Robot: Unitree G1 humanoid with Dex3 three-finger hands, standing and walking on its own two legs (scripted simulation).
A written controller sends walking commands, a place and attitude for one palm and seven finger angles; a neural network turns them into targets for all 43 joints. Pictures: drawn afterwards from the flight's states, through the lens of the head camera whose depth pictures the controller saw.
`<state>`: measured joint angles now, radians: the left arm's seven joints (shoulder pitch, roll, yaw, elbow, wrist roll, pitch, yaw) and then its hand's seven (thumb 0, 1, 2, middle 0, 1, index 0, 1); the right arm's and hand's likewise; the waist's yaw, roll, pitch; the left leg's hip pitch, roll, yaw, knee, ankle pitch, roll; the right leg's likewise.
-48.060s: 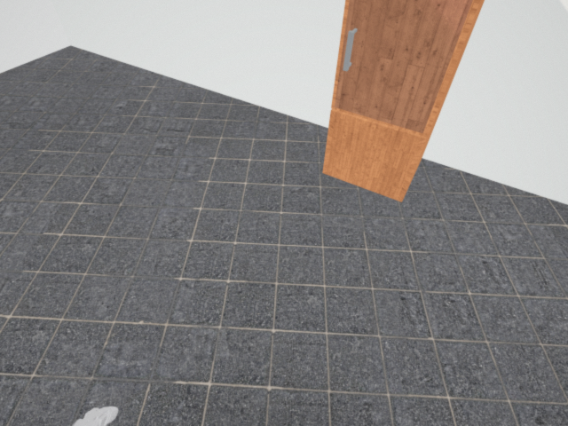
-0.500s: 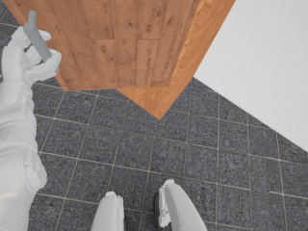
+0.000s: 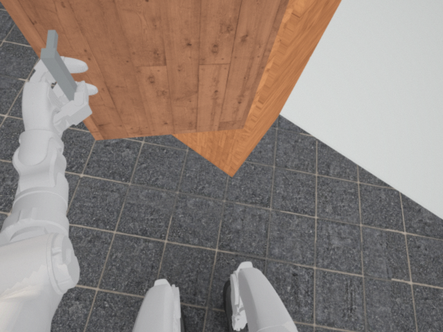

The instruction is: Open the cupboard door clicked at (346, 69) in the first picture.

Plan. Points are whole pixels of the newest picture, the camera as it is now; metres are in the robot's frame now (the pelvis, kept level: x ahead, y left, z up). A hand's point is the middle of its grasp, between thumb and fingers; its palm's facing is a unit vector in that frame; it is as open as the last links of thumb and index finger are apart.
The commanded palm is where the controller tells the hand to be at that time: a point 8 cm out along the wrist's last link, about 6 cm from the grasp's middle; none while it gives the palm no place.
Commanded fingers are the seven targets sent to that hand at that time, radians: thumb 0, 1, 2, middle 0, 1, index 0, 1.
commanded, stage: pull the door open along its arc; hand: left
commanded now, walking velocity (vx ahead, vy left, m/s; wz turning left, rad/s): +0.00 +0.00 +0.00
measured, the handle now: (69, 77) +0.55 +0.22 +0.04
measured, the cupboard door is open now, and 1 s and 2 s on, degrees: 44 87 85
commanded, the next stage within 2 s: open thumb and fingers to let go in 0.70 s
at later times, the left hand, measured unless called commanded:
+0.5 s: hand (134, 193) +0.34 +0.11 +0.04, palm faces +0.37 -0.93 +0.05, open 5.8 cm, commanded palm +0.27 +0.16 +0.04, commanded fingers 0.00 0.90 0.90 -0.40 -1.35 -0.40 -1.35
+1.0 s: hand (181, 224) +0.29 +0.04 +0.04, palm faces +0.47 -0.88 -0.05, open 6.3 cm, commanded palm +0.23 +0.09 +0.04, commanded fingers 0.00 0.13 0.57 -0.34 -1.27 -0.34 -1.27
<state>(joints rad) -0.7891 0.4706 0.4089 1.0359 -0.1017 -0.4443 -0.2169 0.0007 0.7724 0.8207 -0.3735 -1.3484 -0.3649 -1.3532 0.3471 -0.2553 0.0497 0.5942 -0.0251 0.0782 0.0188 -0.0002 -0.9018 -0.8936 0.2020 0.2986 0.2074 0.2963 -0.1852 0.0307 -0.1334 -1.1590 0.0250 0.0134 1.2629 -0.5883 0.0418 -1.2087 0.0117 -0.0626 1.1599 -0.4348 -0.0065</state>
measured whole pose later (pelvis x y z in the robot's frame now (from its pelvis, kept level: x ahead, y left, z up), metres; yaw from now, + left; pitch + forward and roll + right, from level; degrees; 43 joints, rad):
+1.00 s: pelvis +0.01 -0.07 +0.01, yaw +6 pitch +19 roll +2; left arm 0.16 -0.10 -0.19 0.19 0.12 -0.42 0.56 0.02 0.60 0.76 -0.37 -1.31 -0.40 -1.33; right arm 0.15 -0.18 -0.01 0.60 -0.09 -0.09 0.00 0.01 -0.90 -0.89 0.20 0.30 0.21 0.30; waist 0.00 0.01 -0.18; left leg -0.95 -0.01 -0.05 1.19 -0.58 -0.06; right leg -1.03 -0.02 -0.12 1.20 -0.52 -0.10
